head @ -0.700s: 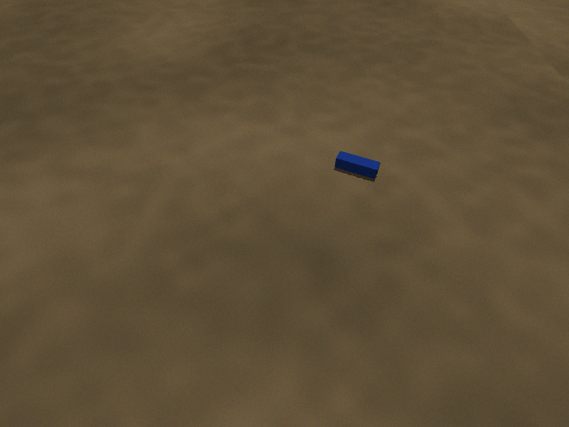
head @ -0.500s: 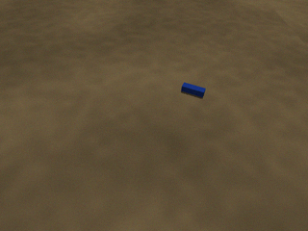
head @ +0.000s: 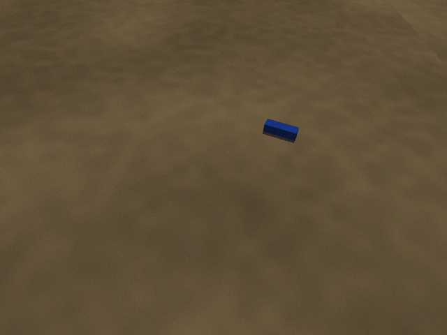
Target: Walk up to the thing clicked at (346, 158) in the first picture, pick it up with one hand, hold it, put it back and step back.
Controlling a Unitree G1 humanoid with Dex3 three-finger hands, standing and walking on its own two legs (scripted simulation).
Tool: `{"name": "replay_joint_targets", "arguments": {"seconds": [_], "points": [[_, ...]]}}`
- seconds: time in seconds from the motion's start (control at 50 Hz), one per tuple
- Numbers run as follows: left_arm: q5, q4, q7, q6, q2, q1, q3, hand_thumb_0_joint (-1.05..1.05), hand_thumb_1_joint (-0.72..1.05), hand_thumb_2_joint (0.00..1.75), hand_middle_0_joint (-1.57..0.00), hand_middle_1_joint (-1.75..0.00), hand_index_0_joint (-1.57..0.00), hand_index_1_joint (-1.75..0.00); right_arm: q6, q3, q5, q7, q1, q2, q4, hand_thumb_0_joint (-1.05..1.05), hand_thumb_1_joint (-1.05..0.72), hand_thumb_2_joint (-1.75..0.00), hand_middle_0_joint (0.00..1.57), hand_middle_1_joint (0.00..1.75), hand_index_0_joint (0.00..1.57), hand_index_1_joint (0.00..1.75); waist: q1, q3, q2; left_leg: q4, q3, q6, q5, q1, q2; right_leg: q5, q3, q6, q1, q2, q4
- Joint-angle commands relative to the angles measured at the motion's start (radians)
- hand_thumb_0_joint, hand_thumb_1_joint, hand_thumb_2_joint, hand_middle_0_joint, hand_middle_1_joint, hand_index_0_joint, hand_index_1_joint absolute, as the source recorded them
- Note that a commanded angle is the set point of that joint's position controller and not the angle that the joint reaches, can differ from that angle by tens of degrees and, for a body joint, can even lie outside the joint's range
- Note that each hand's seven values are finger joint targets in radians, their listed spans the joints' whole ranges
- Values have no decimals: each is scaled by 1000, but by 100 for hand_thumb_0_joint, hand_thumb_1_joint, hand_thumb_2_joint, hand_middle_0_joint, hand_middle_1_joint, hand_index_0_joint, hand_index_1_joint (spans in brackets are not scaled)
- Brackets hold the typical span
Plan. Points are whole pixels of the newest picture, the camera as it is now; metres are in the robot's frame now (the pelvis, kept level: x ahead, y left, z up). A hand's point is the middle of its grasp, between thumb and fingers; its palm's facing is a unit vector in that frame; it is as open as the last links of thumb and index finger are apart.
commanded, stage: stand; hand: left
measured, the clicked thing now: (280, 129) +1.53 -0.39 -0.75
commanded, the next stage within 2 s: walk up in 0.42 s
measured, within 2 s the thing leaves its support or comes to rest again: neither
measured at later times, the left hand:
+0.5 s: hand out of the picture +0.08 +0.25 -0.15, palm faces -0.07 -0.94 -0.32, open 7.4 cm
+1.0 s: hand (170, 291) +0.25 +0.12 -0.14, palm faces -0.21 -0.92 -0.35, open 7.4 cm
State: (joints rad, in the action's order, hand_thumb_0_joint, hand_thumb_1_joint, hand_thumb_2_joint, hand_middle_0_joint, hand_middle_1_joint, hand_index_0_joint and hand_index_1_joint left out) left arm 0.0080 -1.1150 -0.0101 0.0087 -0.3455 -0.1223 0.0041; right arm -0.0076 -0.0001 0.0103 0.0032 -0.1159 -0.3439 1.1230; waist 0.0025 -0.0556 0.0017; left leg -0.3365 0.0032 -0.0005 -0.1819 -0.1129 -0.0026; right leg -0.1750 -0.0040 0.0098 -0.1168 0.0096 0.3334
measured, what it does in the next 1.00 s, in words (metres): walks ahead, turning right: right foot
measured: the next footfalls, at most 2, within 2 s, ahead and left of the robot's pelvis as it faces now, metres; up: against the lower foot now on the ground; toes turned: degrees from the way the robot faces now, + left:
right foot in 0.76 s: +0.20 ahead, -0.25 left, +0.00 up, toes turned -16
left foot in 1.22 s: +0.45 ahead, -0.06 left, +0.00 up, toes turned -12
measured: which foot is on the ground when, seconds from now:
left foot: down 0.00-0.78, up 0.80-1.00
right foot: down 0.00-0.46, up 0.48-0.74, down 0.76-1.00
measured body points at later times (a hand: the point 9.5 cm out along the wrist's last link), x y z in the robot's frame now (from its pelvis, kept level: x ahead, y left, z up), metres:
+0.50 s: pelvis +0.01 +0.00 +0.00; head +0.02 -0.01 +0.45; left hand +0.09 +0.30 -0.13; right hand +0.08 -0.31 -0.13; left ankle +0.00 +0.12 -0.75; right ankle +0.00 -0.12 -0.73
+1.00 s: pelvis +0.16 -0.13 -0.01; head +0.16 -0.15 +0.44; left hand +0.26 +0.17 -0.12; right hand +0.18 -0.46 -0.13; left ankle +0.23 -0.01 -0.69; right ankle +0.16 -0.24 -0.75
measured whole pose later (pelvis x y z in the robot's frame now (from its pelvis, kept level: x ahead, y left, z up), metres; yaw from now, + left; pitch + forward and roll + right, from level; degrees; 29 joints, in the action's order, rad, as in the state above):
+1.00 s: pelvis +0.16 -0.13 -0.01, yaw -15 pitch -3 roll +0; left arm 0.00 -0.94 -0.09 0.04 -0.37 -0.33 -0.06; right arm -0.05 -0.06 0.02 0.07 -0.21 -0.42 0.93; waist -0.04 -0.06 0.05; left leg -1.01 0.04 0.02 -0.32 -0.48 -0.09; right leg -0.24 0.02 -0.05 -0.20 -0.03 0.50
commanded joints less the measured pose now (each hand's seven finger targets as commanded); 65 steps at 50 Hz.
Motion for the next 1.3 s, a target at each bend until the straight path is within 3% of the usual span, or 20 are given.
{"name": "replay_joint_targets", "arguments": {"seconds": [0.0, 0.38, 0.4, 0.44, 0.48, 0.62, 0.66, 0.72, 0.74, 0.76, 0.78, 0.8, 0.9, 1.08, 1.12, 1.18, 1.2, 1.22, 1.24, 1.28], "points": [[4, 62, 19, 24, -210, 37, -40, 0, 90, 90, -20, -30, -20, -30, -24, -38, -2, -11, 39, -214, -64, 0, -90, -90, 20, 30, 20, 30, -3, 69, -1, 60, -99, 30, 95, 2, -123, 93, -87, -34, 1, 113, -52], [3, 64, 20, 24, -213, 34, -40, 0, 90, 90, -20, -30, -20, -30, -25, -38, -2, -11, 41, -218, -65, 0, -90, -90, 20, 30, 20, 30, -4, 73, 0, 57, -98, 26, 118, 14, -123, 110, -86, -34, 7, 117, -53], [33, 155, -23, 19, -313, -4, -123, 0, 90, 90, -20, -30, -20, -30, -54, -122, 23, 1, -35, -345, -133, 0, -90, -90, 20, 30, 20, 30, 32, 172, -34, -30, -96, 97, -334, 166, -136, -294, -111, -70, -146, 49, 59], [36, 210, -55, -1, -251, 145, -110, 0, 90, 90, -20, -30, -20, -30, -71, -163, 33, 0, -145, -409, -104, 0, -90, -90, 20, 30, 20, 30, 117, 16, 194, 185, -358, 196, -641, 283, -365, -301, 0, -36, -610, 4, 440], [43, 237, -68, 5, -268, 132, -116, 0, 90, 90, -20, -30, -20, -30, -84, -166, 26, 1, -104, -404, -152, 0, -90, -90, 20, 30, 20, 30, 90, -33, 86, 226, -396, 242, -539, 161, -467, -266, -100, -31, -633, 87, 563], [24, 240, -125, 9, -245, 8, -134, 0, 90, 90, -20, -30, -20, -30, -100, -159, 41, 21, 18, -351, -240, 0, -90, -90, 20, 30, 20, 30, -2, -25, 170, 156, 0, 161, -309, -1, -287, -121, -1, -11, -352, 122, 360], [25, 228, -124, 14, -251, -21, -141, 0, 90, 90, -20, -30, -20, -30, -96, -157, 42, 25, 19, -349, -244, 0, -90, -90, 20, 30, 20, 30, -13, -17, 154, 90, 67, 140, -293, -80, -252, -71, 51, -15, -217, 93, 321], [33, 167, -103, 23, -289, -205, -164, 0, 90, 90, -20, -30, -20, -30, -78, -144, 37, 21, 29, -323, -252, 0, -90, -90, 20, 30, 20, 30, -109, 34, -23, -224, 142, 113, -335, -285, -205, -60, 119, -31, 80, 18, 309], [32, 134, -83, 31, -338, -344, -188, 0, 90, 90, -20, -30, -20, -30, -71, -122, 41, 23, 9, -268, -256, 0, -90, -90, 20, 30, 20, 30, -179, 79, -218, -516, 176, 90, -303, -404, -129, -184, 59, -57, 227, 6, 253], [33, 137, -62, 37, -417, -427, -210, 0, 90, 90, -20, -30, -20, -30, -71, -86, 30, 29, -8, -184, -290, 0, -90, -90, 20, 30, 20, 30, -209, 49, -465, -824, 167, 48, -446, -581, -4, -553, -301, -104, 215, 175, 9], [16, 190, -62, 42, -466, -328, -203, 0, 90, 90, -20, -30, -20, -30, -67, -97, 11, 34, -35, -255, -311, 0, -90, -90, 20, 30, 20, 30, -135, 24, -367, -893, 47, 22, -398, -600, -1, -800, -736, -199, 93, 352, -252], [2, 224, -63, 42, -486, -238, -201, 0, 90, 90, -20, -30, -20, -30, -68, -119, 18, 30, -30, -332, -293, 0, -90, -90, 20, 30, 20, 30, -98, -43, -241, -890, -8, 21, -355, -552, -59, -822, -812, -252, -12, 388, -261], [-4, 263, -43, 64, -363, -121, -159, 0, 90, 90, -20, -30, -20, -30, -57, -122, -3, 45, -170, -307, -223, 0, -90, -90, 20, 30, 20, 30, 0, -24, -156, -736, -36, 40, -125, -382, -144, -437, -364, -180, -152, 214, -148], [5, 320, -46, 88, -342, -191, -149, 0, 90, 90, -20, -30, -20, -30, -76, -127, 22, 70, -8, -266, -331, 0, -90, -90, 20, 30, 20, 30, -61, -35, -69, -328, 17, -9, 3, -388, -122, -289, -245, -206, -90, 197, -113], [7, 331, -46, 87, -339, -167, -143, 0, 90, 90, -20, -30, -20, -30, -90, -132, 18, 68, -25, -258, -331, 0, -90, -90, 20, 30, 20, 30, -44, -13, -68, -267, 29, -1, 15, -269, -105, -199, -221, -203, -128, 195, -60], [9, 344, -41, 87, -282, -157, -118, 0, 90, 90, -20, -30, -20, -30, -111, -162, 26, 45, -287, -305, -260, 0, -90, -90, 20, 30, 20, 30, 94, 122, 68, -157, 57, 37, -29, 160, -46, 65, -87, -138, -266, 87, 344], [2, 344, -39, 84, -205, -212, -96, 0, 90, 90, -20, -30, -20, -30, -117, -188, 42, 31, -404, -373, -243, 0, -90, -90, 20, 30, 20, 30, 138, 197, 260, -57, -181, 88, -266, 310, -212, -2, -26, -99, -409, -5, 638], [-8, 337, -36, 78, -168, -266, -80, 0, 90, 90, -20, -30, -20, -30, -122, -189, 40, 24, -362, -412, -275, 0, -90, -90, 20, 30, 20, 30, 86, 160, 303, 66, -563, 133, -430, 344, -404, -302, -60, -58, -602, -118, 795], [-2, 316, -21, 68, -287, -279, -101, 0, 90, 90, -20, -30, -20, -30, -119, -191, 8, 28, -290, -435, -299, 0, -90, -90, 20, 30, 20, 30, 70, 132, 199, 136, -699, 232, -572, 259, -485, -323, -118, -75, -616, -62, 878], [1, 304, -21, 76, -331, -195, -108, 0, 90, 90, -20, -30, -20, -30, -113, -169, -4, 30, -210, -373, -319, 0, -90, -90, 20, 30, 20, 30, 47, -18, 74, 145, -484, 221, -419, 50, -412, -208, -151, -61, -583, 20, 870]]}}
